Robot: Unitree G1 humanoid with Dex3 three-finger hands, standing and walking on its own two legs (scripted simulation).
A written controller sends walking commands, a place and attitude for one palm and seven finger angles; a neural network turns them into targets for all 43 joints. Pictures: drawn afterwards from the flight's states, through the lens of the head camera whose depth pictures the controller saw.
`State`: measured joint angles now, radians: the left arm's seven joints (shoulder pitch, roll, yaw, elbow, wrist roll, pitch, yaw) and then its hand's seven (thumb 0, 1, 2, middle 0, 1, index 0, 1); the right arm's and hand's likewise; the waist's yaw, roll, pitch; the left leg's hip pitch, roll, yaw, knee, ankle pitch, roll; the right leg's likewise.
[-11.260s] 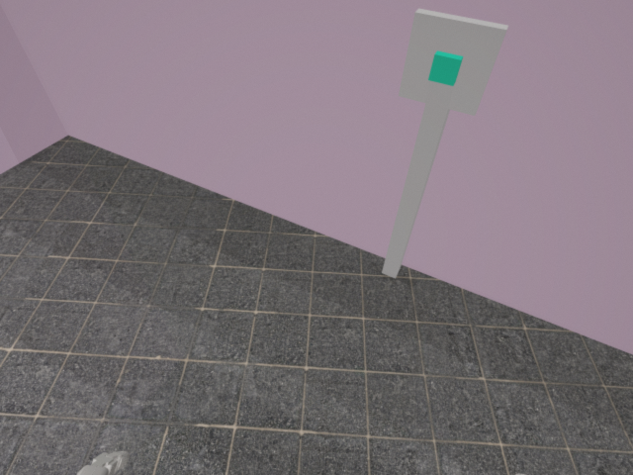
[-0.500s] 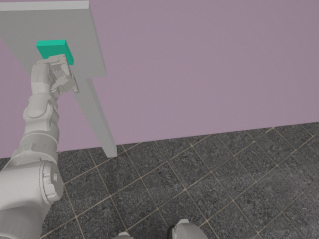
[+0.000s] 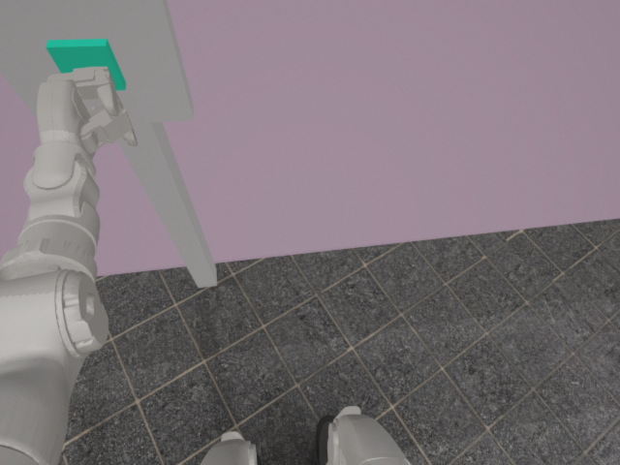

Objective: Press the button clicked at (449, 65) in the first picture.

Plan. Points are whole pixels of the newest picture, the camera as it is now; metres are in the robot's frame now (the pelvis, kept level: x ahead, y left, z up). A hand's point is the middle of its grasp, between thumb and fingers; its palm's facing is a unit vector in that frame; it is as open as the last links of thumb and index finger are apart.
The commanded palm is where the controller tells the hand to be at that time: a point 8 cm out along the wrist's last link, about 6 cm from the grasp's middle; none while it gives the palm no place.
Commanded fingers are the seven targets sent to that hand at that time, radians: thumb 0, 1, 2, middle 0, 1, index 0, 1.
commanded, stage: hold the button down briefly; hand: left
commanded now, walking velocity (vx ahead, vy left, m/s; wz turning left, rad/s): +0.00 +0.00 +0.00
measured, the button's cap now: (89, 61) +0.58 +0.21 +0.13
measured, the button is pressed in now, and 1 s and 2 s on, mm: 10 0 0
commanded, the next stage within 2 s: pull the fist back off the button in 0.12 s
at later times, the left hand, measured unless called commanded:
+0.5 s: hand (122, 120) +0.52 +0.18 +0.10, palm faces +0.08 -1.00 -0.02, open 3.6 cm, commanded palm +0.50 +0.21 +0.10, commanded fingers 0.00 0.90 0.90 -1.30 -1.50 -1.30 -1.50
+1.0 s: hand (126, 158) +0.47 +0.17 +0.09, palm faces +0.07 -1.00 -0.02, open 3.1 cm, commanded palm +0.43 +0.22 +0.10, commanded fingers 0.00 0.90 0.90 -1.30 -1.50 -1.30 -1.50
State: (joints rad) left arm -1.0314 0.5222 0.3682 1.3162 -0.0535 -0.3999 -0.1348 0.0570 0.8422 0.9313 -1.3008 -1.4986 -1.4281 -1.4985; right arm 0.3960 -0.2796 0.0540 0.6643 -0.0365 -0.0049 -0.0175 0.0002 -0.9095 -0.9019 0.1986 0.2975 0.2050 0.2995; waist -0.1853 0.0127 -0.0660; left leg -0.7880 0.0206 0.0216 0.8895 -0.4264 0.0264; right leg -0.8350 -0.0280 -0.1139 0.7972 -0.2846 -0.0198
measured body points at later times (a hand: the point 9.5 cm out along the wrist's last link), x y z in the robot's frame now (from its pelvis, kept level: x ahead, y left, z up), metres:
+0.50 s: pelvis +0.00 +0.00 +0.00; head +0.12 +0.01 +0.44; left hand +0.51 +0.23 +0.10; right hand -0.02 -0.27 -0.11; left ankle -0.01 +0.10 -0.69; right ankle +0.05 -0.11 -0.69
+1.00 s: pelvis +0.04 +0.00 +0.02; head +0.12 +0.00 +0.46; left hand +0.46 +0.23 +0.09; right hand +0.11 -0.26 -0.10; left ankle -0.01 +0.10 -0.69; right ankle +0.05 -0.11 -0.69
